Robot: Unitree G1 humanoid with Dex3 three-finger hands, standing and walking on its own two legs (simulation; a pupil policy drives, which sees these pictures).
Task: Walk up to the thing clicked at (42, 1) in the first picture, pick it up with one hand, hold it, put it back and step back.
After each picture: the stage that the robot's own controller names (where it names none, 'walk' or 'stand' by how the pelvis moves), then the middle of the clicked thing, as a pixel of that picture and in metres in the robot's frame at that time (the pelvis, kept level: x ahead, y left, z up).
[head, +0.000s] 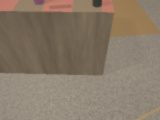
stand; out of the picture +1.08 +0.34 +0.07
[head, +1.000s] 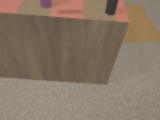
walk; out of the picture +0.97 +0.25 +0.08
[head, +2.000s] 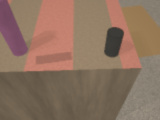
walk; (9, 29) +0.55 +0.30 +0.10
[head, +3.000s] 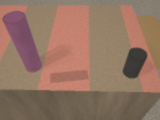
stand; (25, 45) +0.47 +0.25 +0.08
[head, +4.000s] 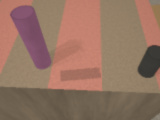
stand; (34, 42) +0.46 +0.20 +0.09
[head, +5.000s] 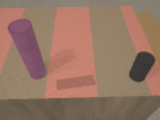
stand; (30, 53) +0.44 +0.21 +0.07
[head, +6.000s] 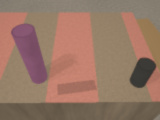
stand; (32, 57) +0.43 +0.20 +0.06
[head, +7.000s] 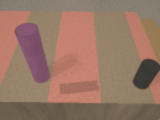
stand; (35, 57) +0.43 +0.20 +0.06
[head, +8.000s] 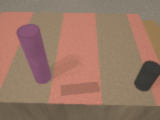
stand; (37, 58) +0.43 +0.19 +0.06
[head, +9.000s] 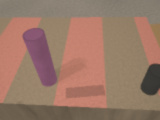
rise first; (42, 60) +0.42 +0.19 +0.07
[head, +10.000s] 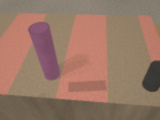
go down; (46, 54) +0.44 +0.19 +0.07
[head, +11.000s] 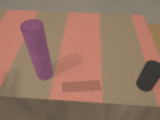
go down; (39, 53) +0.44 +0.18 +0.08
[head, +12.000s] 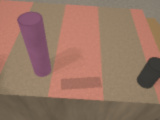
go down; (37, 49) +0.44 +0.17 +0.09
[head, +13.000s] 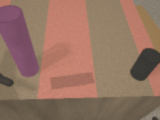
close in; (21, 47) +0.43 +0.19 +0.10
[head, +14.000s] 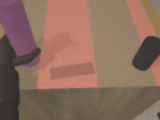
close; (20, 35) +0.45 +0.19 +0.13
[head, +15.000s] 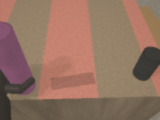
lift; (14, 65) +0.35 +0.21 +0.12
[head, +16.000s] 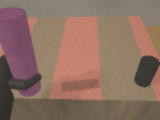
lift; (21, 58) +0.32 +0.18 +0.21
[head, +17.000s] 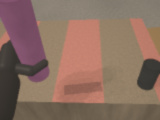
hold; (28, 43) +0.33 +0.16 +0.25
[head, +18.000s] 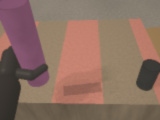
hold; (28, 48) +0.33 +0.16 +0.23
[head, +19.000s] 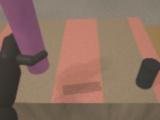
crouch; (28, 35) +0.37 +0.16 +0.25
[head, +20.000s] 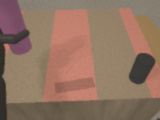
lower; (9, 15) +0.46 +0.21 +0.23
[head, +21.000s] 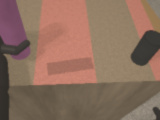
lower; (10, 25) +0.47 +0.20 +0.14
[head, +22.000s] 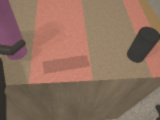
lower; (4, 25) +0.47 +0.21 +0.14
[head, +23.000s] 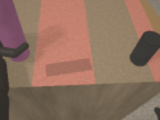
lower; (8, 28) +0.46 +0.21 +0.13
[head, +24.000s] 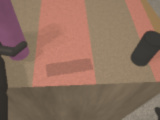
rest; (6, 26) +0.47 +0.21 +0.14
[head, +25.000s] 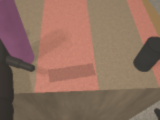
withdraw; (13, 34) +0.44 +0.20 +0.13
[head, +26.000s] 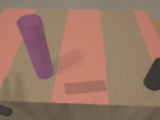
sink last; (38, 51) +0.43 +0.19 +0.10
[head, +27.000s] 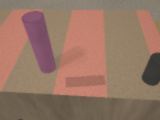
stand; (41, 46) +0.46 +0.20 +0.11
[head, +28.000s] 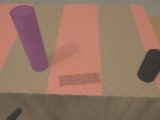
stand; (32, 43) +0.46 +0.20 +0.12
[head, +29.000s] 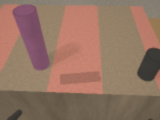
stand; (34, 41) +0.47 +0.20 +0.12
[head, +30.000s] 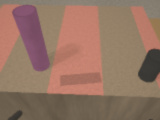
stand; (34, 42) +0.46 +0.20 +0.12
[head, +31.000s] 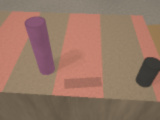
stand; (42, 49) +0.48 +0.19 +0.07
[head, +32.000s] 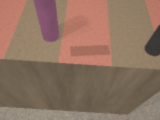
walk; (46, 11) +0.55 +0.15 +0.10
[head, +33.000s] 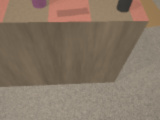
walk; out of the picture +0.77 +0.25 +0.09
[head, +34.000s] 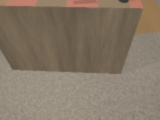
stand; out of the picture +1.07 +0.20 +0.09
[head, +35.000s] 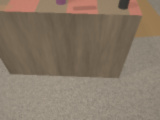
stand; out of the picture +1.04 +0.19 +0.07
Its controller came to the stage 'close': yes
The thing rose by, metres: 0.20
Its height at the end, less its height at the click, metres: +0.00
